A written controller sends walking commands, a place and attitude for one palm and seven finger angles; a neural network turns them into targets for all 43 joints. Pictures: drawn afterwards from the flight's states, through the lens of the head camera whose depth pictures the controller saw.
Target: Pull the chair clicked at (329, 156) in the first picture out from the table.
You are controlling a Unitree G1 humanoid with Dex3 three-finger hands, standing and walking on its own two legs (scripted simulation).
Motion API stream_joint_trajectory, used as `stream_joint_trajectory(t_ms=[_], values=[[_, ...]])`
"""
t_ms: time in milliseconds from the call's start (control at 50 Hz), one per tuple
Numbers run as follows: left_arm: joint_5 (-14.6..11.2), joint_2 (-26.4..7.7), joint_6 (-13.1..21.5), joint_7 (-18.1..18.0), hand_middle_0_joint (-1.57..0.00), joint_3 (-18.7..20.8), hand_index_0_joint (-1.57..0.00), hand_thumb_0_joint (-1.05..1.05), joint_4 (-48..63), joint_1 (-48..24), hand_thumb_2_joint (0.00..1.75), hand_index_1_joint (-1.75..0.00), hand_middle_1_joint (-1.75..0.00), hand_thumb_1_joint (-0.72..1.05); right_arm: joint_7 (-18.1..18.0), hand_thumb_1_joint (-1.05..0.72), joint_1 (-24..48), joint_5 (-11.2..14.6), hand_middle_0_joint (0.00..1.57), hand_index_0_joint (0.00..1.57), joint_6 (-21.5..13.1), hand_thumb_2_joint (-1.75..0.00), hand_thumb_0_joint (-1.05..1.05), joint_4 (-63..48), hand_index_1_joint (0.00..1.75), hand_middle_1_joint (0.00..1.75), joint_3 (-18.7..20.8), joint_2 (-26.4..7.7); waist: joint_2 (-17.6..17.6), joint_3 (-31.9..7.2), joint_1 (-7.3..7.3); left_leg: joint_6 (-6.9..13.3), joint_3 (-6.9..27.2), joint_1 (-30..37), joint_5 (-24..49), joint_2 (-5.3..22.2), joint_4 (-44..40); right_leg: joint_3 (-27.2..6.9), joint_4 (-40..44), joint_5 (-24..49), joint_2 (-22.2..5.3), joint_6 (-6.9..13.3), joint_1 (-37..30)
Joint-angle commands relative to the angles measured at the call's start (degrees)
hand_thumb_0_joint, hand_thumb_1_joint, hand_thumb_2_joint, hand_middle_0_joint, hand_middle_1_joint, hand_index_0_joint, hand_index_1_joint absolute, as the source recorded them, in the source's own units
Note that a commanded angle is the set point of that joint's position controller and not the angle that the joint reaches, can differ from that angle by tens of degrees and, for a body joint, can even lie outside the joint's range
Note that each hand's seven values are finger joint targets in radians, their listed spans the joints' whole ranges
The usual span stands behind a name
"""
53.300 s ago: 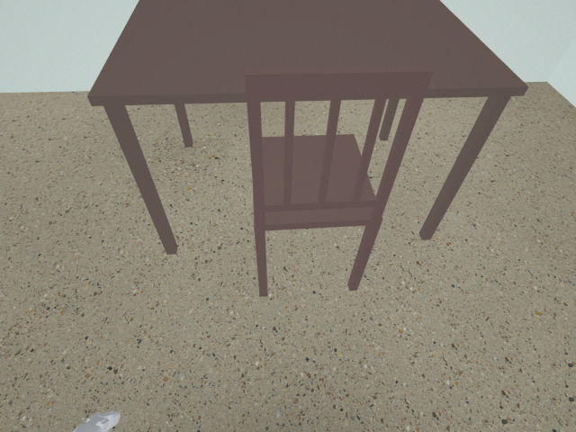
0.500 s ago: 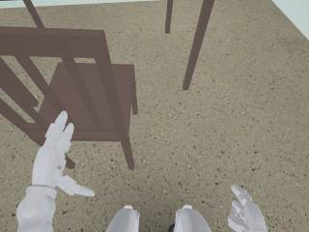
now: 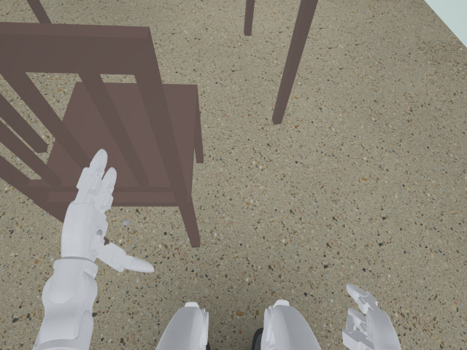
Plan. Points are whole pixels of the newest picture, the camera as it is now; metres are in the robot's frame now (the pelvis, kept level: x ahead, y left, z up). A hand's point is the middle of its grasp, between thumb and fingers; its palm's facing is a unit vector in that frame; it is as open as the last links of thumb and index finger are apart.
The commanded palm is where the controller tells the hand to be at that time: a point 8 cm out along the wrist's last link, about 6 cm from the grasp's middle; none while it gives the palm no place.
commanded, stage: aim the fingers beside a spindle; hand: left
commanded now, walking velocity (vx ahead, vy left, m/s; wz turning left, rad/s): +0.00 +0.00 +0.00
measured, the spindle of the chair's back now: (67, 141) +0.45 +0.32 +0.03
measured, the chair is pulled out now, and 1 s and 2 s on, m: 0.30 0.30 0.30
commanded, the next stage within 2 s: push the fingers through the gap in 1.26 s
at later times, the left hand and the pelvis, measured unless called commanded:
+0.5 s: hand (119, 227) +0.30 +0.20 +0.01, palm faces +0.05 -1.00 -0.04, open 16.9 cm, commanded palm +0.28 +0.24 +0.02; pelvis +0.00 +0.00 +0.00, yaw +0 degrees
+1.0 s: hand (129, 229) +0.30 +0.18 +0.02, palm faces +0.02 -1.00 -0.03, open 16.9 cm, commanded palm +0.28 +0.23 +0.02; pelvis +0.00 +0.00 +0.00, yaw +0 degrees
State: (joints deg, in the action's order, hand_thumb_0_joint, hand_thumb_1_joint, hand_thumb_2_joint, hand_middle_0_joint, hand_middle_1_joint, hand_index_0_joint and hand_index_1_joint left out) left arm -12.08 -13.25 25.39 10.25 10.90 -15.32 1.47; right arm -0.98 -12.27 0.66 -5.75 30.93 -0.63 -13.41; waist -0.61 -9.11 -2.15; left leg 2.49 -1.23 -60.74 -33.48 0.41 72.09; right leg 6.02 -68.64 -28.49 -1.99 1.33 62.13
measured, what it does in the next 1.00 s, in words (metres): stands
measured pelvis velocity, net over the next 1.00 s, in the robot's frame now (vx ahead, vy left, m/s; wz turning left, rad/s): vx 0.00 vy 0.00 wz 0.01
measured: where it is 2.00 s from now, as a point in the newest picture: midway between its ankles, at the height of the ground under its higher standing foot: outside the picture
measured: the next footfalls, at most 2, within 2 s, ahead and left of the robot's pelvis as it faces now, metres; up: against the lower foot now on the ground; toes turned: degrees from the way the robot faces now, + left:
none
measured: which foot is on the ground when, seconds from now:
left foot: down 0.00-1.00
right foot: down 0.00-1.00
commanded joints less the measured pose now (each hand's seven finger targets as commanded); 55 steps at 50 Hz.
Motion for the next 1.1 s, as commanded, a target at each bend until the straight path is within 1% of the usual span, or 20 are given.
stream_joint_trajectory(t_ms=[0,60,80,100,200,260,320,400,420,440,480,520,580,600,700,780,880,940,1000,1080], values=[[-0.79,-7.24,4.49,-0.09,-0.06,3.07,-0.06,0.00,8.82,-6.42,0.30,-0.08,-0.08,-0.50,-0.26,-0.90,-0.75,-0.04,0.20,0.20,-1.91,-0.90,0.00,-6.62,0.30,0.30,3.62,-8.76,-1.92,-19.35,0.04,-1.92,4.18,9.71,20.82,-0.29,-10.35,-3.23,6.47,14.36,1.90,0.07,-15.18],[-0.76,-5.19,4.50,1.09,-0.06,0.02,-0.06,0.00,9.59,-7.22,0.30,-0.08,-0.08,-0.50,-0.15,-0.90,-0.74,0.06,0.20,0.20,-1.88,-0.90,0.00,-6.66,0.30,0.30,3.79,-9.06,-3.57,-20.32,-0.28,-2.12,4.48,10.98,21.57,-0.21,-10.01,-3.06,6.08,14.21,1.72,0.20,-13.75],[-0.88,-4.06,4.26,1.43,-0.06,-1.43,-0.06,0.00,9.06,-7.76,0.30,-0.08,-0.08,-0.50,-0.11,-0.90,-0.95,0.09,0.20,0.20,-1.81,-0.90,0.00,-6.72,0.30,0.30,3.74,-9.15,-2.70,-19.65,-1.00,-1.99,4.77,10.98,21.65,-0.17,-9.88,-2.85,6.13,13.96,1.75,0.23,-12.94],[-0.82,-5.10,4.40,1.42,-0.06,-0.56,-0.06,0.00,9.02,-9.07,0.30,-0.08,-0.08,-0.50,-0.23,-0.90,-1.07,0.11,0.20,0.20,-1.73,-0.90,0.00,-6.32,0.30,0.30,3.93,-9.42,-2.45,-19.85,-1.10,-2.09,4.92,11.10,21.34,-0.02,-9.57,-2.82,5.95,13.61,1.79,0.14,-12.14],[-0.83,-8.49,5.31,-0.26,-0.06,2.91,-0.06,0.00,14.32,-8.11,0.30,-0.08,-0.08,-0.50,-0.27,-0.90,-0.71,-0.11,0.20,0.20,-1.42,-0.90,0.00,-7.18,0.30,0.30,3.99,-8.86,-3.36,-24.52,1.05,-2.21,4.72,12.70,24.36,-0.26,-9.99,-3.35,5.35,16.09,1.67,0.25,-15.94],[-0.71,-9.63,5.46,-1.70,-0.06,5.14,-0.06,0.00,13.84,-6.05,0.30,-0.08,-0.08,-0.50,-0.19,-0.90,-0.32,-0.03,0.20,0.20,-0.88,-0.90,0.00,-7.33,0.30,0.30,3.90,-8.28,-2.39,-22.76,1.47,-2.12,4.09,11.22,23.10,-0.35,-10.40,-3.53,5.97,16.04,1.76,0.16,-17.29],[-0.58,-9.14,4.83,-1.67,-0.06,4.86,-0.06,0.00,10.37,-7.36,0.30,-0.08,-0.08,-0.50,-0.22,-0.90,-0.02,0.06,0.20,0.20,-0.29,-0.90,0.00,-6.99,0.30,0.30,3.58,-8.35,-1.45,-19.74,0.46,-1.80,3.92,8.39,18.77,-0.56,-10.30,-3.73,6.60,13.23,1.92,-0.03,-16.18],[-1.07,-6.76,4.30,0.94,-0.06,2.30,-0.06,0.00,7.88,-5.79,0.30,-0.08,-0.08,-0.50,-0.37,-0.90,-0.11,0.42,0.20,0.20,-0.35,-0.90,0.00,-7.24,0.30,0.30,3.47,-8.72,-2.05,-19.01,0.02,-1.61,3.82,8.09,17.36,-0.67,-10.33,-3.82,7.18,12.24,1.97,0.14,-15.74],[-1.26,-6.15,4.34,1.57,-0.06,1.05,-0.06,0.00,8.52,-7.23,0.30,-0.08,-0.08,-0.50,-0.46,-0.90,-0.09,0.48,0.20,0.20,-0.45,-0.90,0.00,-7.24,0.30,0.30,3.54,-8.96,-1.32,-19.45,-0.70,-1.49,4.05,8.57,17.32,-0.53,-10.03,-3.71,7.18,12.11,1.95,0.00,-15.05],[-1.36,-5.30,4.45,2.21,-0.06,-0.38,-0.06,0.00,9.55,-8.85,0.30,-0.08,-0.08,-0.50,-0.58,-0.90,0.01,0.52,0.20,0.20,-0.71,-0.90,0.00,-7.10,0.30,0.30,3.58,-8.98,-2.70,-19.30,-0.99,-1.57,4.13,9.35,17.31,-0.50,-9.98,-3.62,7.20,11.82,1.89,0.04,-14.26],[-1.87,-5.42,4.68,2.70,-0.06,-0.83,-0.06,0.00,10.37,-9.95,0.30,-0.08,-0.08,-0.50,-0.79,-0.90,-0.21,0.55,0.20,0.20,-1.12,-0.90,0.00,-7.06,0.30,0.30,3.54,-9.20,-2.29,-19.41,-1.40,-1.43,4.61,9.87,16.94,-0.44,-9.96,-3.46,7.38,10.95,1.96,0.13,-13.72],[-1.34,-6.02,5.05,2.24,-0.06,-0.85,-0.06,0.00,11.46,-11.28,0.30,-0.08,-0.08,-0.50,-0.97,-0.90,-0.20,0.42,0.20,0.20,-1.33,-0.90,0.00,-6.94,0.30,0.30,3.67,-9.35,-3.34,-20.21,-1.23,-1.67,5.06,11.15,17.64,-0.28,-10.04,-3.20,6.84,10.68,1.83,0.18,-12.37],[-0.83,-8.69,5.67,0.11,-0.06,1.85,-0.06,0.00,13.11,-12.22,0.30,-0.08,-0.08,-0.50,-1.04,-0.90,-0.32,-0.03,0.20,0.20,-1.55,-0.90,0.00,-6.62,0.30,0.30,3.68,-9.22,-3.96,-21.48,-0.36,-1.85,5.22,11.65,18.82,-0.32,-9.96,-3.17,6.17,10.97,1.83,0.30,-12.38],[-0.62,-9.71,5.64,-0.65,-0.06,3.72,-0.06,0.00,12.14,-10.18,0.30,-0.08,-0.08,-0.50,-0.91,-0.90,-0.35,-0.11,0.20,0.20,-1.35,-0.90,0.00,-6.63,0.30,0.30,3.71,-9.02,-3.67,-21.82,0.63,-2.06,5.10,11.77,19.51,-0.38,-10.32,-3.25,6.16,11.49,1.83,0.37,-13.38],[0.13,-9.37,4.53,-2.33,-0.06,4.85,-0.06,0.00,9.05,-6.40,0.30,-0.08,-0.08,-0.50,-0.23,-0.90,0.09,-0.06,0.20,0.20,-0.18,-0.90,0.00,-7.37,0.30,0.30,3.44,-8.36,-2.73,-21.03,1.46,-2.04,4.17,9.49,19.35,-0.62,-10.82,-3.55,6.21,12.84,1.89,0.27,-15.99],[-0.71,-7.23,3.65,-0.71,-0.06,2.54,-0.06,0.00,8.37,-4.64,0.30,-0.08,-0.08,-0.50,-0.02,-0.90,0.04,0.38,0.20,0.20,0.14,-0.90,0.00,-8.07,0.30,0.30,3.42,-8.63,-0.96,-20.12,0.48,-1.62,3.94,8.19,18.06,-0.63,-10.81,-3.67,7.14,12.87,2.01,0.14,-16.94],[-1.35,-5.98,4.90,0.82,-0.06,-0.27,-0.06,0.00,11.38,-8.95,0.30,-0.08,-0.08,-0.50,-0.62,-0.90,-0.31,0.43,0.20,0.20,-0.66,-0.90,0.00,-7.56,0.30,0.30,3.52,-9.00,-1.71,-19.74,-1.16,-1.37,4.38,9.48,17.59,-0.44,-10.06,-3.63,7.35,11.88,2.00,0.01,-14.60],[-1.25,-7.86,5.91,0.33,-0.06,1.66,-0.06,0.00,12.67,-8.86,0.30,-0.08,-0.08,-0.50,-0.83,-0.90,-0.48,0.14,0.20,0.20,-1.11,-0.90,0.00,-6.91,0.30,0.30,3.65,-8.95,-2.08,-21.14,-0.31,-1.52,4.34,9.94,18.40,-0.50,-9.93,-3.87,7.14,12.30,1.84,0.06,-15.43],[-0.76,-8.73,6.02,-0.45,-0.06,3.00,-0.06,0.00,11.76,-7.29,0.30,-0.08,-0.08,-0.50,-0.74,-0.90,-0.09,0.08,0.20,0.20,-1.07,-0.90,0.00,-6.87,0.30,0.30,3.60,-8.73,-3.31,-20.42,0.43,-1.76,4.24,9.83,18.30,-0.59,-10.29,-3.76,6.81,11.91,1.85,0.20,-14.94],[-0.39,-9.22,4.81,-0.97,-0.06,3.97,-0.06,0.00,8.60,-7.34,0.30,-0.08,-0.08,-0.50,-0.65,-0.90,-0.05,0.03,0.20,0.20,-0.49,-0.90,0.00,-6.94,0.30,0.30,3.46,-8.74,-2.20,-19.51,0.41,-1.59,3.96,7.72,17.10,-0.76,-10.13,-3.96,6.83,11.37,1.88,0.11,-15.41]])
